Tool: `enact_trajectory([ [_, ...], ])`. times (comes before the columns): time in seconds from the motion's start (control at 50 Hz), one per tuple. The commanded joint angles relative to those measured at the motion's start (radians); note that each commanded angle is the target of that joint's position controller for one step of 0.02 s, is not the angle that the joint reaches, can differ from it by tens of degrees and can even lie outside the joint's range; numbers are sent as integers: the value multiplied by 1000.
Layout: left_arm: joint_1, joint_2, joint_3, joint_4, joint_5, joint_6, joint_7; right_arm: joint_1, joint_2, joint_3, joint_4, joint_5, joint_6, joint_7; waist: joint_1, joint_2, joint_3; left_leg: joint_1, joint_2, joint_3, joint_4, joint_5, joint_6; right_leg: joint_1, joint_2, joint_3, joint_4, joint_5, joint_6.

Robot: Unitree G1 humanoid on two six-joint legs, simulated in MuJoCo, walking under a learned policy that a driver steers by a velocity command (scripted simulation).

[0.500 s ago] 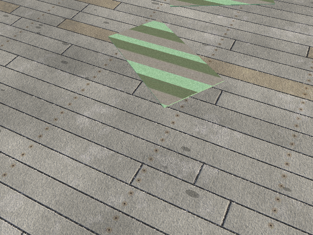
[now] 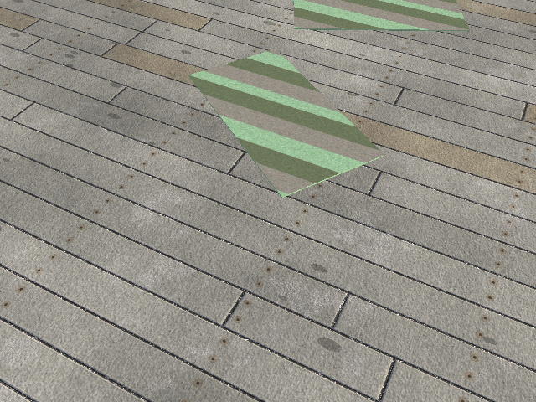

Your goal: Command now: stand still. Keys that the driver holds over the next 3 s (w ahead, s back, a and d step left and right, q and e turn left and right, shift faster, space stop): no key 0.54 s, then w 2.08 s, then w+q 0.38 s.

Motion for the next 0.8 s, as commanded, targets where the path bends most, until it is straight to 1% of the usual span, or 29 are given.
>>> enact_trajectory([
  [0.02,-15,104,21,-20,-1,-12,7,2,-115,-25,-24,1,-10,-4,-3,-6,-25,-28,34,-36,-94,126,15,22,-49,54,-86,147,-17],
  [0.28,-3,96,13,93,-5,-14,14,26,-104,-18,74,4,-5,-11,-1,0,-11,-25,18,-23,-108,131,16,29,-44,38,-99,157,-16],
  [0.54,15,83,1,158,-6,-15,15,62,-90,-8,138,6,-1,-16,0,-4,-1,-31,10,-18,-114,122,19,19,-39,26,-108,144,-14],
  [0.56,33,74,-1,170,-7,-14,16,82,-80,-6,151,7,0,-17,0,-5,-24,-23,-2,-5,-114,23,22,27,-28,15,-112,38,-17],
  [0.58,42,85,3,175,-14,-12,18,86,-87,-9,155,13,3,-20,2,-7,-10,-45,-19,7,-98,-134,34,4,-12,5,-103,-144,-29],
  [0.6,47,99,8,173,-19,-12,20,80,-100,-14,149,18,4,-23,4,-8,25,-88,-23,1,-85,-293,52,-42,-9,11,-97,-326,-47],
  [0.62,47,103,10,167,-21,-18,20,74,-103,-15,140,20,0,-25,5,-11,71,-134,-14,-16,-82,-396,69,-92,-22,33,-105,-439,-64],
  [0.64,48,95,7,159,-21,-29,17,73,-94,-13,132,21,-11,-22,6,-14,82,-146,-5,-32,-70,-402,80,-99,-36,54,-103,-448,-77],
  [0.66,71,104,11,162,-25,-40,15,89,-95,-15,133,25,-20,-20,7,-23,100,-186,8,-48,-65,-432,92,-124,-60,86,-118,-493,-92],
  [0.68,89,107,12,162,-31,-54,11,87,-88,-14,128,30,-34,-15,13,-33,117,-210,15,-55,-44,-421,96,-121,-86,125,-131,-507,-108],
  [0.7,106,108,13,163,-35,-66,6,73,-72,-11,119,31,-47,-9,21,-51,112,-230,14,-50,-9,-372,95,-93,-120,176,-149,-502,-128],
  [0.72,127,116,16,168,-37,-75,1,61,-54,-8,111,32,-59,-2,26,-82,102,-242,-5,-24,39,-295,89,-57,-152,236,-182,-493,-150],
  [0.74,145,137,23,170,-36,-81,-3,59,-42,-7,105,31,-71,5,24,-126,79,-244,-22,13,96,-216,83,-22,-198,309,-224,-496,-175],
  [0.76,146,151,27,167,-36,-85,-5,70,-32,-6,104,34,-80,11,13,-160,65,-227,-30,32,132,-162,90,-15,-241,376,-260,-497,-201],
  [0.78,129,151,27,155,-38,-86,-8,86,-34,-7,108,37,-85,16,-3,-156,70,-181,-27,28,119,-151,108,-53,-254,395,-272,-483,-209],
  [0.8,85,147,25,134,-41,-86,-10,126,-33,-7,121,38,-89,18,-34,-139,82,-89,-24,19,57,-151,128,-127,-233,360,-254,-447,-193],
])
